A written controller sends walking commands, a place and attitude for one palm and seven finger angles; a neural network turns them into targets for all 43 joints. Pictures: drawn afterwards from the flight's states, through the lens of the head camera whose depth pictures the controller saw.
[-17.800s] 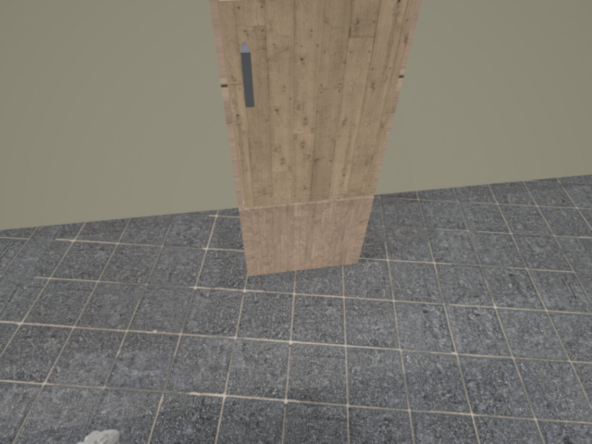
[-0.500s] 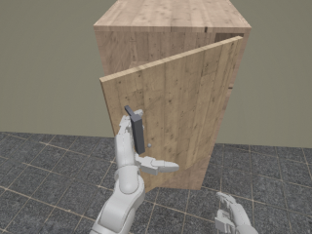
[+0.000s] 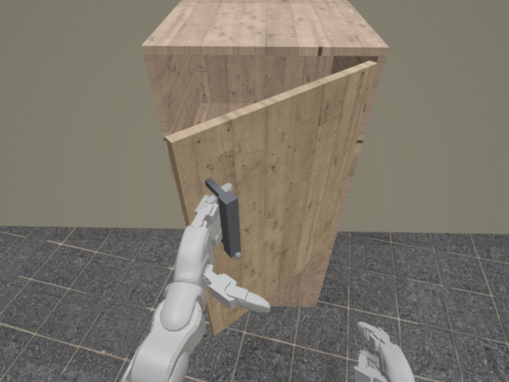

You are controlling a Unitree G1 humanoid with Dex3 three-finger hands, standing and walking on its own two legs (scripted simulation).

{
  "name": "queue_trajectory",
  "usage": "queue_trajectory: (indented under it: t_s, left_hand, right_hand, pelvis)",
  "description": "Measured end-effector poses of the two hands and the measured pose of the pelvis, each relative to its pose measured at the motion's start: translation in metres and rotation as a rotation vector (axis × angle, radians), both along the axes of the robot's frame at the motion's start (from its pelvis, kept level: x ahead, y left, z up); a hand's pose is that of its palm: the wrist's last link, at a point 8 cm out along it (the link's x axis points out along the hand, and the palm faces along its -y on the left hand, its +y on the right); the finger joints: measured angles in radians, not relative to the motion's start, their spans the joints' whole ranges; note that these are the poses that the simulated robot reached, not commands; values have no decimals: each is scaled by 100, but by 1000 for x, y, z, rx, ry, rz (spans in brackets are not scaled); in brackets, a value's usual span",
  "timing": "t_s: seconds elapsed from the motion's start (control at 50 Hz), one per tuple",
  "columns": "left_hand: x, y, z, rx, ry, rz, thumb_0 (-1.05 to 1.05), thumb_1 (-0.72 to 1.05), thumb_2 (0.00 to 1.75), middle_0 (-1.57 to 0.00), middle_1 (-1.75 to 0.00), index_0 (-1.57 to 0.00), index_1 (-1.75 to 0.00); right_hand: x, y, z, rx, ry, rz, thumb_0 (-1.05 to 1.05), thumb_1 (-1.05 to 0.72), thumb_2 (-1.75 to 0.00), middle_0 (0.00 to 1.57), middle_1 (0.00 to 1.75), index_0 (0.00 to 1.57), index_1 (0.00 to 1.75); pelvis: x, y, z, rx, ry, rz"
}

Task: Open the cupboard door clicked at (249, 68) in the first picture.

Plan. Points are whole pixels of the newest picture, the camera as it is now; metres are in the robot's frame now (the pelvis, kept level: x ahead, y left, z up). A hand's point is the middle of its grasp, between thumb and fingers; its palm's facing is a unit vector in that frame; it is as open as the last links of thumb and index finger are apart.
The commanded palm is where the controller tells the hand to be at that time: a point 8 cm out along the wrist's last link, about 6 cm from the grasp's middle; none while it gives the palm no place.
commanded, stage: slide the hand sideways off the handle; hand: left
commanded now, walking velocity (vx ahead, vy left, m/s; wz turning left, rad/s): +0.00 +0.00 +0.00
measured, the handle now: (222, 218) +0.33 +0.07 +0.12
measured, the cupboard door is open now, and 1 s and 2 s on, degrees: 39 39 39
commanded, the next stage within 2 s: draw the hand back to the body in 0.72 s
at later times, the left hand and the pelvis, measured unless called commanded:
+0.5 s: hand (193, 280) +0.23 +0.10 +0.11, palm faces -0.03 -1.00 -0.02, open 16.0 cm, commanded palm +0.19 +0.17 +0.12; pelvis +0.03 -0.01 +0.00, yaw +0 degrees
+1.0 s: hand (157, 290) +0.21 +0.14 +0.12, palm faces +0.00 -1.00 -0.06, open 16.3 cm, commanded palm +0.18 +0.20 +0.13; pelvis +0.01 +0.00 -0.01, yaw +1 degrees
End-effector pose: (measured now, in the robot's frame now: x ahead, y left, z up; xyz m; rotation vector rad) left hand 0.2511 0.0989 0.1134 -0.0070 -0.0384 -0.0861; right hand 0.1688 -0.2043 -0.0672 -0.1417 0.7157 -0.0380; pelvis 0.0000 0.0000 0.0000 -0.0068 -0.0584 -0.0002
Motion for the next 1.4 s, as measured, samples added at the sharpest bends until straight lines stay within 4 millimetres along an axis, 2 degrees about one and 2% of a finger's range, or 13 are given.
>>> queue_trajectory:
  t_s: [0.22, 0.4, 0.52, 0.66, 0.74, 0.82, 0.92, 1.02, 1.14, 1.34, 1.4]
  left_hand:
    - [-22, 27, -1, -5, 17, 36, -2, -50, 30, -22, -33, -22, -33]
    - [-37, 47, -2, 20, 23, 53, -2, -50, 30, -23, -34, -22, -33]
    - [-43, 59, -3, 28, 30, 65, -2, -50, 30, -24, -34, -22, -33]
    - [-61, 88, -4, 50, 41, 153, -2, -50, 30, -19, -32, -18, -31]
    - [-71, 93, -4, 46, 28, 132, -2, -50, 30, -17, -31, -16, -30]
    - [-72, 91, -4, 30, 7, 95, -2, -50, 30, -16, -30, -15, -30]
    - [-65, 89, -3, 33, -13, 70, -2, -50, 30, -15, -30, -15, -30]
    - [-63, 102, 5, 63, -26, 93, -2, -50, 30, -15, -30, -15, -30]
    - [-70, 122, 13, 64, -14, 127, -2, -50, 30, -15, -30, -15, -30]
    - [-82, 140, 22, 76, -19, 124, -2, -47, 31, -15, -30, -15, -30]
    - [-83, 150, 31, 185, -46, 215, -1, -42, 34, -16, -30, -16, -30]
  right_hand:
    - [28, -1, 13, -2, -54, 16, 2, -91, -90, 20, 30, 20, 30]
    - [45, -4, 14, -7, -92, 40, 2, -91, -90, 20, 30, 20, 30]
    - [46, -9, 10, -6, -100, 33, 2, -91, -90, 21, 30, 20, 30]
    - [39, -18, 4, -18, -101, 24, 2, -91, -90, 21, 30, 20, 30]
    - [34, -23, 1, -38, -111, 21, 2, -91, -90, 21, 30, 20, 30]
    - [30, -25, 0, -54, -131, 17, 2, -91, -90, 20, 30, 20, 30]
    - [25, -20, 1, -52, -154, 8, 2, -91, -90, 20, 30, 20, 30]
    - [21, -11, 4, -34, -169, 0, 2, -91, -90, 20, 30, 20, 30]
    - [24, -1, 8, -27, -187, 11, 2, -91, -90, 21, 30, 20, 30]
    - [36, 13, 19, -43, -237, 46, 2, -91, -90, 21, 30, 20, 30]
    - [38, 18, 22, -60, -229, 51, 2, -91, -90, 21, 30, 20, 30]
  pelvis:
    - [15, -2, 2, 0, 12, -8]
    - [24, -7, -1, 2, 35, 1]
    - [28, -11, -3, 4, 52, 4]
    - [29, -14, -6, 1, 67, 14]
    - [26, -14, -8, -5, 72, 25]
    - [21, -11, -10, -12, 74, 33]
    - [15, -7, -11, -13, 75, 29]
    - [15, -4, -9, -12, 70, 19]
    - [16, 3, -7, -17, 57, 19]
    - [12, 12, -5, -25, 40, 32]
    - [11, 14, -2, -26, 26, 29]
